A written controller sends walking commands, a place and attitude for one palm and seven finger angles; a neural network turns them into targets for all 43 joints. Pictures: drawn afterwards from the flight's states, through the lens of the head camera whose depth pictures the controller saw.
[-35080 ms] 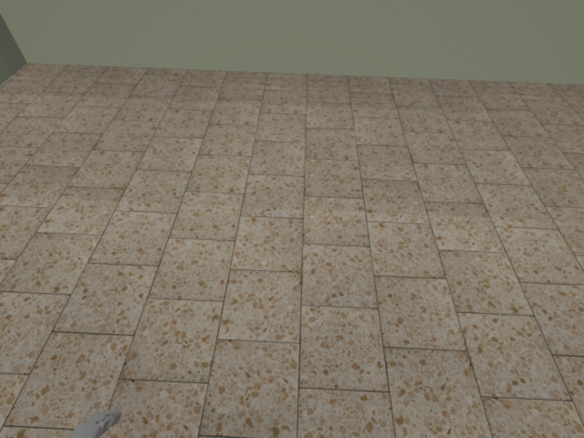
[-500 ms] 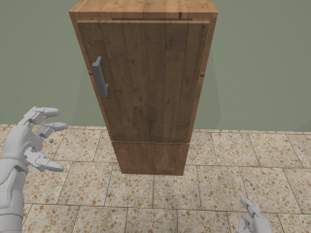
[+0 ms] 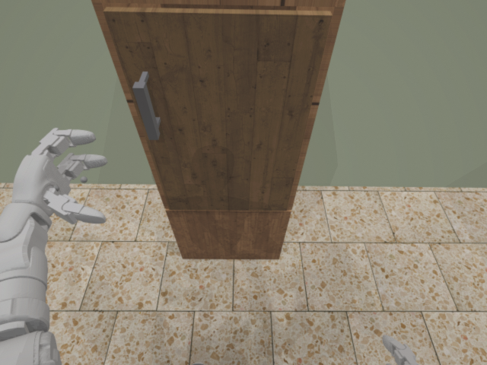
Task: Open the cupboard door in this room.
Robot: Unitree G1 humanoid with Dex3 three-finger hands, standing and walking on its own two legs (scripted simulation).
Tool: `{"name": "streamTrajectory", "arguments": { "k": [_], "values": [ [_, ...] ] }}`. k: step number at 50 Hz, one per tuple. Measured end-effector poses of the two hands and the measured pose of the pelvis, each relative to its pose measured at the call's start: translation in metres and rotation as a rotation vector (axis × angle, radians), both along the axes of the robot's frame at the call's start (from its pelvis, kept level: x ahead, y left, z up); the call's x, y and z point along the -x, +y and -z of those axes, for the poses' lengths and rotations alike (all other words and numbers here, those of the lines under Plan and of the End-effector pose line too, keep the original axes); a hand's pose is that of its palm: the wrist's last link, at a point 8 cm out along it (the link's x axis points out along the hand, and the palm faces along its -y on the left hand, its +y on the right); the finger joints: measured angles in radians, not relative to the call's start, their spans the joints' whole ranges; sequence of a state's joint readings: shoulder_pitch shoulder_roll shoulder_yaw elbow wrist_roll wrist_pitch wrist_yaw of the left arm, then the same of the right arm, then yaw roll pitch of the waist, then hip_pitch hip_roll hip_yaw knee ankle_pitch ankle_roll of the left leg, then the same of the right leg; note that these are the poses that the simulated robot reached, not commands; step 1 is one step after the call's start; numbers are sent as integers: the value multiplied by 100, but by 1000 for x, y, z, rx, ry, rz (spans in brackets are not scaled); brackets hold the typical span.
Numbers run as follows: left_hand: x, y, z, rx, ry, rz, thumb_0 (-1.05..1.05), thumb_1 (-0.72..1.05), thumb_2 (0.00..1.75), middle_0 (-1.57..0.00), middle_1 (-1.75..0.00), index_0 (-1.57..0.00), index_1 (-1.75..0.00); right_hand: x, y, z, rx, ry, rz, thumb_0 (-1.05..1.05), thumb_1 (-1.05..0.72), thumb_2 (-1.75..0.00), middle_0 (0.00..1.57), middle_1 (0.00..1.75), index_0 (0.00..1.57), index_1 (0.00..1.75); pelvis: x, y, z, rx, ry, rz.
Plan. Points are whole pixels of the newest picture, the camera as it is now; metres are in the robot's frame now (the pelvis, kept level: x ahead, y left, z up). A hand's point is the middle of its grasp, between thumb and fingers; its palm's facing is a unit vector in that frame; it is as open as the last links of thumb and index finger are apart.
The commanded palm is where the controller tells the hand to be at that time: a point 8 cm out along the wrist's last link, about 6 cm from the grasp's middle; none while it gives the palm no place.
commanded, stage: move the hooked fingers beside the handle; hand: left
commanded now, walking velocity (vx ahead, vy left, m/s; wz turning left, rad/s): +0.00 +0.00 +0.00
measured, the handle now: (149, 106) +0.57 +0.22 +0.10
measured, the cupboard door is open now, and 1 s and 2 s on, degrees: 0 0 0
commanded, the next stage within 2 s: slide the fingers in behind the handle in 1.86 s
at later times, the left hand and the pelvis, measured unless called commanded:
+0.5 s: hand (103, 146) +0.44 +0.27 +0.11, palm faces +0.02 -1.00 +0.00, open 14.0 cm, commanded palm +0.42 +0.32 +0.11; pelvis +0.01 +0.01 -0.01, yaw -1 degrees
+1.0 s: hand (120, 120) +0.51 +0.26 +0.11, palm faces +0.03 -1.00 -0.01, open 14.0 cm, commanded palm +0.50 +0.31 +0.10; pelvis +0.01 +0.00 -0.02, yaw -2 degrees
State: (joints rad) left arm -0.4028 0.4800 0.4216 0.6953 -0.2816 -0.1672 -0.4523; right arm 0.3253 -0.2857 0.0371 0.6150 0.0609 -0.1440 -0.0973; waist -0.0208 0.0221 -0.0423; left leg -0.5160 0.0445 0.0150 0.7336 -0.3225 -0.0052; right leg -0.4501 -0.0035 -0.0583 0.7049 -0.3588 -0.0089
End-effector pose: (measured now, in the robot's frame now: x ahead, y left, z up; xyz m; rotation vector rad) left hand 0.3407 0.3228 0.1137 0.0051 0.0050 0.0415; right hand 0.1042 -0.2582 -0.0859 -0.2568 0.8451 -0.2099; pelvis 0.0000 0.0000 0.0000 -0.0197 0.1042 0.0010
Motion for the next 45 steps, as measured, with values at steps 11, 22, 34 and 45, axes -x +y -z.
{"name": "streamTrajectory", "arguments": {
  "k": [11, 22, 34, 45],
  "values": [
    [-41, -2, 7, 13, 11, 12, -1, -50, 30, -30, -120, -30, -120, 19, 5, 6, 14, 92, 31, 1, -90, -89, 20, 30, 21, 30, -2, 8, 3, 7, 40, 4],
    [-74, 0, 5, 21, 8, 22, -1, -50, 30, -30, -120, -30, -120, 40, 4, 12, 17, 191, 68, 1, -90, -89, 20, 30, 21, 30, -6, 11, 7, 12, 82, 11],
    [-103, -7, 4, 14, 2, 17, -1, -50, 30, -30, -120, -30, -120, 66, -2, 19, 24, 299, 112, 1, -90, -89, 20, 30, 21, 30, -7, 9, 11, 15, 119, 14],
    [-132, -14, 1, 1, 15, 16, -1, -50, 30, -30, -120, -30, -120, 94, -8, 21, 33, 390, 162, 1, -91, -89, 20, 30, 21, 30, -6, 5, 15, 19, 160, 20]
  ]
}}
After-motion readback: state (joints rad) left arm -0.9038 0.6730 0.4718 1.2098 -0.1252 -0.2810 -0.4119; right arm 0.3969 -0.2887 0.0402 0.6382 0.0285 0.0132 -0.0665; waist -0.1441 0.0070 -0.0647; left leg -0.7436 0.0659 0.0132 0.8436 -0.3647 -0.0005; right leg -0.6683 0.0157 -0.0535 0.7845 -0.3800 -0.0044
